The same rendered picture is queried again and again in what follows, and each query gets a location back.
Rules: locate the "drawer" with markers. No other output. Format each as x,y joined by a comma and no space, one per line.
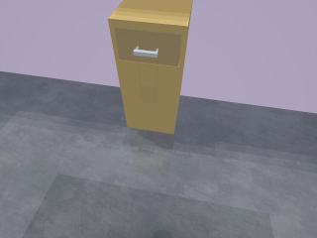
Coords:
168,45

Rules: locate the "cabinet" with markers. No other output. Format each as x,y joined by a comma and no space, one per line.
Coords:
151,91

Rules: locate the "handle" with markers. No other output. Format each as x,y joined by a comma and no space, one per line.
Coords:
143,53

